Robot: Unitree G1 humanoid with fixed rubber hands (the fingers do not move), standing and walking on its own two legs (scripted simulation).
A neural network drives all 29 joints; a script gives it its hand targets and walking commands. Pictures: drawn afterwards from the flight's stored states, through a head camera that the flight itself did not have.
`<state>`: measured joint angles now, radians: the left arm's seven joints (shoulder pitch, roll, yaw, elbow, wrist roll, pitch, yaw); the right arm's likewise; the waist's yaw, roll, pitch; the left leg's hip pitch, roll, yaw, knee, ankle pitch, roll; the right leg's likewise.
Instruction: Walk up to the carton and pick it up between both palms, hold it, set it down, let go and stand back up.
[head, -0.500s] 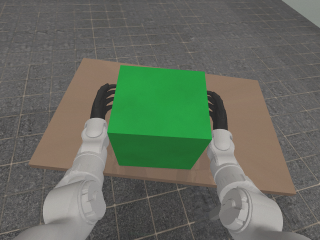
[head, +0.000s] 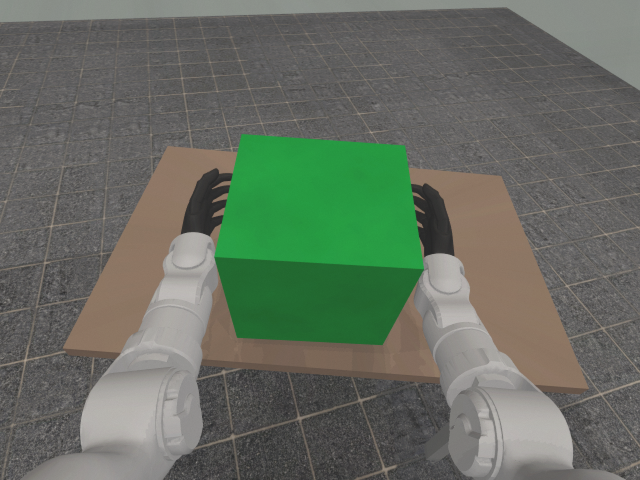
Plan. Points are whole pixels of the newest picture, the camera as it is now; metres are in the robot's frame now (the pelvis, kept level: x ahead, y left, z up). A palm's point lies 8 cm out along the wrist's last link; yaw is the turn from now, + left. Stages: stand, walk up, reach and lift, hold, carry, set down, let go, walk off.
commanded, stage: reach and lift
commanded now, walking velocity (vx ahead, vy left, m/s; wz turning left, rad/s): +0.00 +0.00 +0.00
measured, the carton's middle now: (316, 246) +0.41 +0.04 +0.05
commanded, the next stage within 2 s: hold in 1.90 s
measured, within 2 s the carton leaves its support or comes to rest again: neither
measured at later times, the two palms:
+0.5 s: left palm (195, 212) +0.37 +0.19 +0.14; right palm (459, 236) +0.37 -0.12 +0.14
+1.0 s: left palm (203, 206) +0.35 +0.17 +0.17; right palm (487, 231) +0.36 -0.14 +0.17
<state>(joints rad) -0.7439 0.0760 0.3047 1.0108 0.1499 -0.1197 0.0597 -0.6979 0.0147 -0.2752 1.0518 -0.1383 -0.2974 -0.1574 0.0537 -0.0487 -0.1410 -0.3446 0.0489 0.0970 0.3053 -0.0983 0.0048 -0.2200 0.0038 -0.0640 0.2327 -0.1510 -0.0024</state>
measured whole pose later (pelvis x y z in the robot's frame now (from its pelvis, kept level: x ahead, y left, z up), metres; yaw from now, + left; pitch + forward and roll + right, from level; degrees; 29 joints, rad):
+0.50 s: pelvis -0.01 -0.01 +0.00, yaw +2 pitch -4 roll +0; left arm -0.68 0.02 0.34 0.55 0.28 0.36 -0.01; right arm -0.68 0.01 -0.17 0.81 0.04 0.04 -0.15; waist -0.01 -0.08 -0.01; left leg -0.12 0.03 0.07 0.29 -0.10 0.00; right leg 0.00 -0.01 -0.08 0.25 -0.18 0.00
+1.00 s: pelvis -0.01 -0.01 +0.00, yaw +2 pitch -6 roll +0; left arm -0.60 0.01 0.29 0.27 0.27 0.59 0.01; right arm -0.66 -0.05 -0.04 0.62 0.18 0.23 -0.17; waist -0.07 -0.07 -0.02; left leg -0.10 0.03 0.05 0.31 -0.11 0.00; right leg 0.03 0.00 -0.08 0.27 -0.20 0.00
